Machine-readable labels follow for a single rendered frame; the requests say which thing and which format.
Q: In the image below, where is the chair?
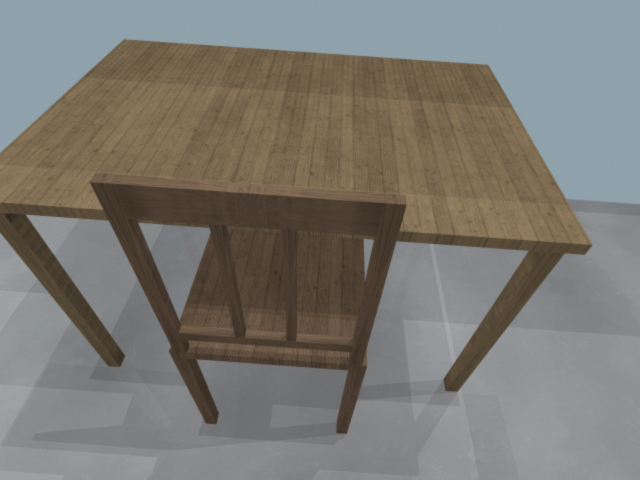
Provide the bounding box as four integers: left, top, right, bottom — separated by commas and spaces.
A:
90, 173, 407, 434

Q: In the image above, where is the table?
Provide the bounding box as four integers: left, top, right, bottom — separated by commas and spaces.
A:
0, 39, 593, 392

